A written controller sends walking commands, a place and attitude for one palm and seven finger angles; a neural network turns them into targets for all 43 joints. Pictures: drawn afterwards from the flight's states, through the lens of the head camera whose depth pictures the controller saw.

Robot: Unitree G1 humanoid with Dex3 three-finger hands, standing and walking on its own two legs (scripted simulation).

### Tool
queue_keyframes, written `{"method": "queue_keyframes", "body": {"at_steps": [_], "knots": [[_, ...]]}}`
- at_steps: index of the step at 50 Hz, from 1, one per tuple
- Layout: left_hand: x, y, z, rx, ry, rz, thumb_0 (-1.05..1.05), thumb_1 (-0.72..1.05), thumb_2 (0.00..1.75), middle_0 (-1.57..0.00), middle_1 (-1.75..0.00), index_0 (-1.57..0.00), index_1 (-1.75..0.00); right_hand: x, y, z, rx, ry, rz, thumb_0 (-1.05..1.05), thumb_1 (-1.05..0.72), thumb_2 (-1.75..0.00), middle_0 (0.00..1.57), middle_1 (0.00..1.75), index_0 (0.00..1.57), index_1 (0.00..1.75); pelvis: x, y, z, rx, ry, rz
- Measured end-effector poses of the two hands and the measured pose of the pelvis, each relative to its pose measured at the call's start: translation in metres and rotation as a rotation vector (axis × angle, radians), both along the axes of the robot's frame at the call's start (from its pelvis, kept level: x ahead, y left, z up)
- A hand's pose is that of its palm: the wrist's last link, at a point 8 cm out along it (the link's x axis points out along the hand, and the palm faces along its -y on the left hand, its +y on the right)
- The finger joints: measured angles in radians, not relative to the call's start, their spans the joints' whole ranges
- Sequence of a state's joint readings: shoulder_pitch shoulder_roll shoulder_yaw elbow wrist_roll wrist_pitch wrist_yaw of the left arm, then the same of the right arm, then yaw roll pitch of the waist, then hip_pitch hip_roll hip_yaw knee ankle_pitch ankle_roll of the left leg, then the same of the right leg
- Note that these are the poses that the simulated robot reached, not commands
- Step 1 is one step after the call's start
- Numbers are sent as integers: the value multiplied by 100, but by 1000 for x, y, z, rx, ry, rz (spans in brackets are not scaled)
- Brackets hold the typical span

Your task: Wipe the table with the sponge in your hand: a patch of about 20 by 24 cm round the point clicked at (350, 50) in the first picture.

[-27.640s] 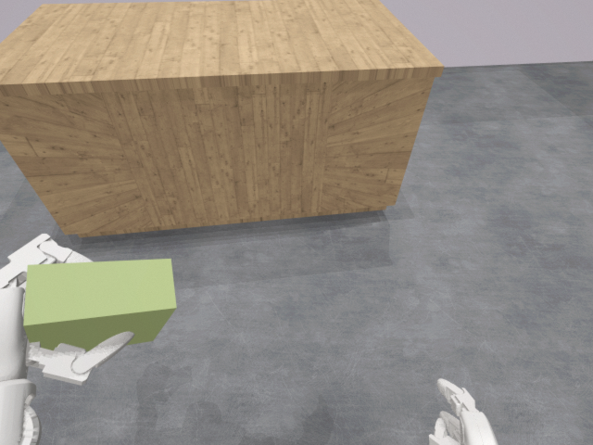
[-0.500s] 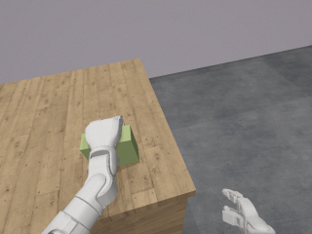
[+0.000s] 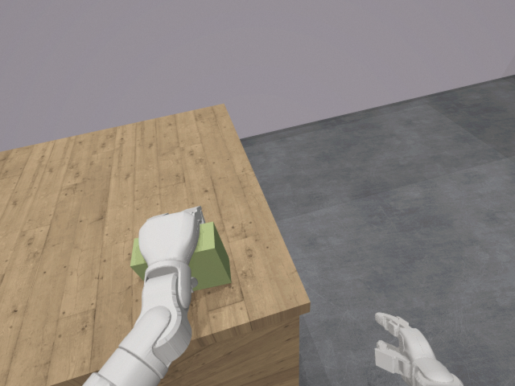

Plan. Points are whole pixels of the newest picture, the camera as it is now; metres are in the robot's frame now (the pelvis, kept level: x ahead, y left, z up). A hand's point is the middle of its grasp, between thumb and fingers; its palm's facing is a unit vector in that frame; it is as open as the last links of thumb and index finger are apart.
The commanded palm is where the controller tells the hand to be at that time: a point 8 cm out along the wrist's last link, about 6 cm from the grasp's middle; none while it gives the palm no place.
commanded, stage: wipe back along the third lane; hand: left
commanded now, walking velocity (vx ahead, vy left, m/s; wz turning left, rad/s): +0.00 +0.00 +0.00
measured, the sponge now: (188, 267) +0.30 +0.17 +0.02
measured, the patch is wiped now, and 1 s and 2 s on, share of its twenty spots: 0.90 0.90 1.00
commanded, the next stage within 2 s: slide back across to the middle lane in 0.10 s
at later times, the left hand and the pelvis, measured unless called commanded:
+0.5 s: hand (176, 259) +0.28 +0.17 +0.07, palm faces +0.08 -0.18 -0.98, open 9.6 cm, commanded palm +0.23 +0.19 +0.12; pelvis +0.00 -0.01 +0.00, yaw -1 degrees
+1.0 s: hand (141, 273) +0.26 +0.22 +0.07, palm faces +0.05 -0.16 -0.99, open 9.6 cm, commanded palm +0.23 +0.23 +0.12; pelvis +0.00 +0.00 +0.00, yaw -1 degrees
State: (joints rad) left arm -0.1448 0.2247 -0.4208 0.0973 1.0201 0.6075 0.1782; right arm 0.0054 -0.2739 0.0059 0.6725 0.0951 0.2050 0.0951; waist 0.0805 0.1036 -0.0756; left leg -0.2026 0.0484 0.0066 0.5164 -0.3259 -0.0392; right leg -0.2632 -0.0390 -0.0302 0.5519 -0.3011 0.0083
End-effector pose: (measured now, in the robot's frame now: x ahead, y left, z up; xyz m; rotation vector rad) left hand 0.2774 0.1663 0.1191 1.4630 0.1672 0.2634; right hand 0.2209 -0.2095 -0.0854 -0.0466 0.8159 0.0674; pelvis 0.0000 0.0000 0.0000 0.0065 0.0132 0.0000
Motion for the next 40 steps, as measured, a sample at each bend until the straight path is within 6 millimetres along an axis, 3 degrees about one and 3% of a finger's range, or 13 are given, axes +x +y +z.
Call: {"method": "queue_keyframes", "body": {"at_steps": [6,17,40], "knots": [[-9,-5,-1,-12,0,-4,3,-46,108,-73,-143,-76,-139,6,-2,3,4,-25,7,1,-91,-90,20,30,19,30,-1,-5,0,2,-7,1],[-8,-3,-2,-30,14,5,2,-46,108,-73,-143,-76,-139,7,-4,3,3,-38,3,1,-91,-90,20,30,19,30,-1,-11,0,6,-8,-5],[-35,43,9,-102,12,45,-1,-47,108,-75,-142,-77,-137,-8,-18,4,-78,-36,-44,2,-91,-90,20,30,19,30,1,-7,4,1,-25,-24]]}}
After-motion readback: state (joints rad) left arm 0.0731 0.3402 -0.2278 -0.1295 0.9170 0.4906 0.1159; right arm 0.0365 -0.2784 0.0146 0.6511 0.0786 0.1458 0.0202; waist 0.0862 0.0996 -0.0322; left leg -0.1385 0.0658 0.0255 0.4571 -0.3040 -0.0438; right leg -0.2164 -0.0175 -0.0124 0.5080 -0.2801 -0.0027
